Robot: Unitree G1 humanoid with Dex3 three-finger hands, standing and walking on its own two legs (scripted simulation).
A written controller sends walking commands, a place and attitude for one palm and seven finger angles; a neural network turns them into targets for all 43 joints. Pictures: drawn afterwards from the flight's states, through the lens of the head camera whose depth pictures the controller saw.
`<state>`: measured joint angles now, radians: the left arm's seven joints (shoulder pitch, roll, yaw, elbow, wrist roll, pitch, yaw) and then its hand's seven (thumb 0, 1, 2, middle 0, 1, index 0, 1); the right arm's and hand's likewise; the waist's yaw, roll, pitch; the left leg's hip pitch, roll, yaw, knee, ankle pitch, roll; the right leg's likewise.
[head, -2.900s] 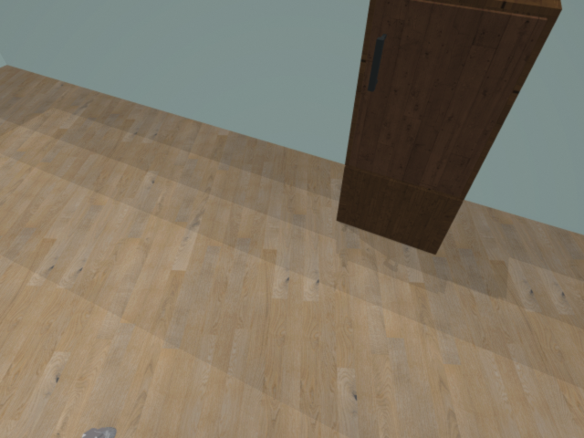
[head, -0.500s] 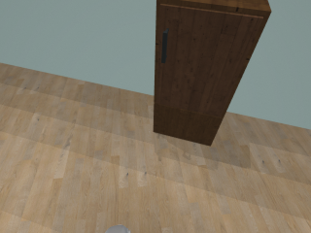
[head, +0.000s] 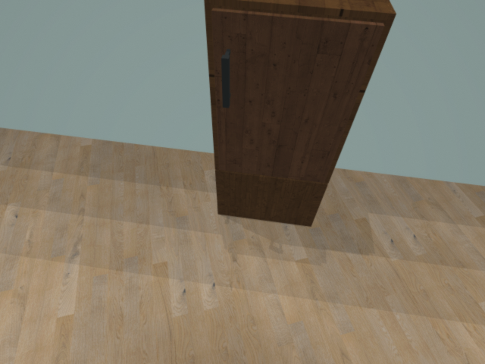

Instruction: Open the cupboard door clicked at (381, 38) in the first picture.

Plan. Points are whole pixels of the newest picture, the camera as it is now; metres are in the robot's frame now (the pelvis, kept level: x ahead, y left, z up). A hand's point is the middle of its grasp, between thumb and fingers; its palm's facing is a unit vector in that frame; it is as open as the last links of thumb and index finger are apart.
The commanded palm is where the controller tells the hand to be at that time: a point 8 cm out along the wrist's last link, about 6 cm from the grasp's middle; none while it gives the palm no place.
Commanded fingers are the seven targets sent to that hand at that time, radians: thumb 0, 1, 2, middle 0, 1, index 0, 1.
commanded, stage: take the last steps up to it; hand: left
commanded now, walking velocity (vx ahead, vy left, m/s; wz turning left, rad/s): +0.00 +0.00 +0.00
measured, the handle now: (227, 79) +0.83 +0.10 +0.02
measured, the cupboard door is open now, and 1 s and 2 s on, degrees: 0 0 0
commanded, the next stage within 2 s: come to a stop and stand still in 0.82 s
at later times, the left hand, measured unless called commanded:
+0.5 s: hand out of the picture +0.09 +0.18 -0.19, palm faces -0.05 -0.99 -0.13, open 7.4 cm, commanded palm none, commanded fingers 0.00 0.90 0.90 -0.20 -0.30 -0.20 -0.30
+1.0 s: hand (197, 273) +0.33 +0.12 -0.17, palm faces -0.02 -0.97 -0.22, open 7.1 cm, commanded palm none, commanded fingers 0.00 0.90 0.90 -0.20 -0.30 -0.20 -0.30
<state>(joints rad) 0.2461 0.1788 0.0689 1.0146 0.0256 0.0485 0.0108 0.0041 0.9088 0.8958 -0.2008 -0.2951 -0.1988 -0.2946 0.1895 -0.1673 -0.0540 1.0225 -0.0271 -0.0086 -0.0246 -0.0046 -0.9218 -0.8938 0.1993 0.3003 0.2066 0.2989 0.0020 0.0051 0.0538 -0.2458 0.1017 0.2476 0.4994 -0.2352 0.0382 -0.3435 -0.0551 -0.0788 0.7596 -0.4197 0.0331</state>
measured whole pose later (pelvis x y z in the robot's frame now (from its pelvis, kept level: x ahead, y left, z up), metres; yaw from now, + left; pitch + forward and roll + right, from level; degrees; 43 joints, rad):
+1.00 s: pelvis +0.25 -0.06 +0.00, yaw -3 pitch +0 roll -1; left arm 0.19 0.15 0.05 1.04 0.02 -0.05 0.04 -0.02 0.95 0.89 -0.21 -0.30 -0.20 -0.30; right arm 0.28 -0.16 -0.05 1.10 -0.02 -0.01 -0.02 0.01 -0.91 -0.89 0.19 0.30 0.20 0.30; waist -0.02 0.03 0.04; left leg -0.43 0.11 0.08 0.97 -0.37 -0.02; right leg -0.24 -0.02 -0.19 0.47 -0.22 -0.05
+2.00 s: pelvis +0.21 -0.08 +0.00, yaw -2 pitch -2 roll -1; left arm 0.33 0.19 0.01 0.97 0.02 0.01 0.03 0.00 0.90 0.90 -0.20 -0.30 -0.20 -0.30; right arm 0.33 -0.16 -0.02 1.01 -0.02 0.02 -0.01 0.01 -0.90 -0.89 0.20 0.30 0.20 0.30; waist -0.01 -0.01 -0.02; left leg -0.29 0.00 0.06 0.50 -0.18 0.05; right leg -0.22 0.00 -0.10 0.47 -0.22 -0.02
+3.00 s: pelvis +0.23 -0.04 +0.00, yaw -3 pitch -1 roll -1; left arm 0.40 0.13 0.00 1.08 0.03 0.00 0.05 0.00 0.91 0.90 -0.20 -0.30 -0.20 -0.29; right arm 0.31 -0.13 -0.02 1.11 -0.01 0.00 -0.01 0.01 -0.91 -0.89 0.20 0.30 0.20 0.30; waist 0.00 -0.02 0.00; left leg -0.23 -0.06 0.10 0.40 -0.16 0.09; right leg -0.19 -0.05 -0.06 0.42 -0.20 0.03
